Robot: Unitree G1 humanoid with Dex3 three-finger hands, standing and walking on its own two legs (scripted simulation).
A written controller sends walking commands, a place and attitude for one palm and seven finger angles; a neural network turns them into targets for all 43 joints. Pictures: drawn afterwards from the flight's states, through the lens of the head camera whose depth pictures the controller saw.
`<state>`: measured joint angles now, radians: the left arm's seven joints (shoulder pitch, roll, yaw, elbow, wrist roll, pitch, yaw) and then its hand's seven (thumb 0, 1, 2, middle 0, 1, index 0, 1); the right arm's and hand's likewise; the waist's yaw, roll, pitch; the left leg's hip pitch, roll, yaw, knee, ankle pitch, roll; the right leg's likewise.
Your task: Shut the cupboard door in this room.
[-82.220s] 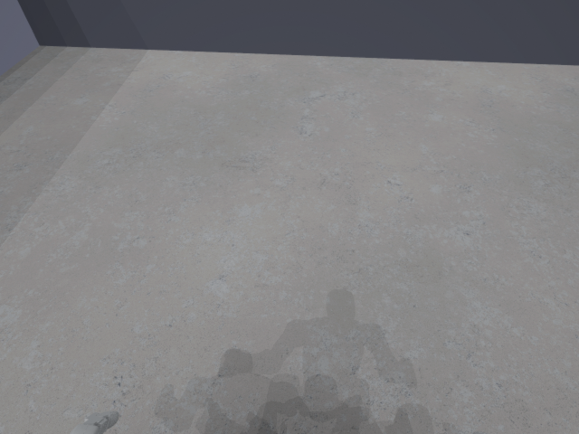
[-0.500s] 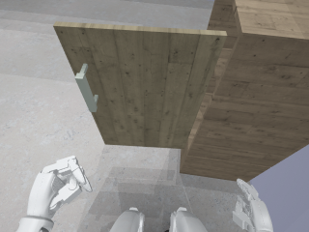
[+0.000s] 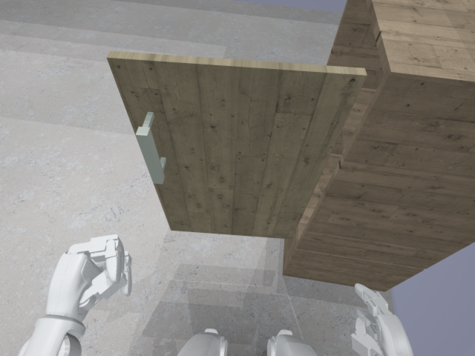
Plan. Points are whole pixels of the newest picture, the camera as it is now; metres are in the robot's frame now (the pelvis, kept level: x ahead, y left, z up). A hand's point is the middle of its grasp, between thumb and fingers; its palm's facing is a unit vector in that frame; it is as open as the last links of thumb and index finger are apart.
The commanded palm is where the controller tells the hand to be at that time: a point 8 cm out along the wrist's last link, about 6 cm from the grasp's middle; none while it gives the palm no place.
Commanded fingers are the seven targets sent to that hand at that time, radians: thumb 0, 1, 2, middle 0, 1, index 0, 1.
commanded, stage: raise the hand and make a fist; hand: left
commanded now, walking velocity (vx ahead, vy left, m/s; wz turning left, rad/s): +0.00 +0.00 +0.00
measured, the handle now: (154, 150) +0.46 +0.20 +0.05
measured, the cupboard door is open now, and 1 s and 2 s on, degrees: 95 95 95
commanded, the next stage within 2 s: bring the fist close to the handle in 0.24 s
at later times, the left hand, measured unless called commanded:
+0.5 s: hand (119, 272) +0.23 +0.19 +0.06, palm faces +0.04 -1.00 -0.04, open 3.1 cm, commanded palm +0.22 +0.24 +0.05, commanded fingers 0.00 0.90 0.90 -1.30 -1.50 -1.30 -1.50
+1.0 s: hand (151, 230) +0.30 +0.17 +0.04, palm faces -0.02 -1.00 -0.02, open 3.1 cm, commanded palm +0.29 +0.22 +0.05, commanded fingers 0.00 0.90 0.90 -1.30 -1.50 -1.30 -1.50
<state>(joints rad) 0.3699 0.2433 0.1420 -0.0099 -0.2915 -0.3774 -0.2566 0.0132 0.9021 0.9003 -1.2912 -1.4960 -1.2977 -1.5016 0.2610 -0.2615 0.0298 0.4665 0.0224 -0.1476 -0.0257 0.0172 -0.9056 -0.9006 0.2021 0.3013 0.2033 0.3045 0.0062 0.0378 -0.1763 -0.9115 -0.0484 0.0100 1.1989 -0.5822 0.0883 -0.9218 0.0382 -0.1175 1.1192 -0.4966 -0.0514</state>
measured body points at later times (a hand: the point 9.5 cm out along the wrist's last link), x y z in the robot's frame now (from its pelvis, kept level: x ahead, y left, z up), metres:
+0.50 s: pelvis -0.01 -0.01 +0.00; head +0.06 +0.01 +0.44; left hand +0.22 +0.24 +0.06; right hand +0.18 -0.23 -0.07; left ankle +0.00 +0.06 -0.65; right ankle +0.03 -0.10 -0.65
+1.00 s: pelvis +0.00 -0.02 +0.01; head +0.08 -0.02 +0.45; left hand +0.30 +0.22 +0.04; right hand +0.15 -0.27 -0.09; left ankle +0.00 +0.06 -0.65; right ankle +0.03 -0.10 -0.65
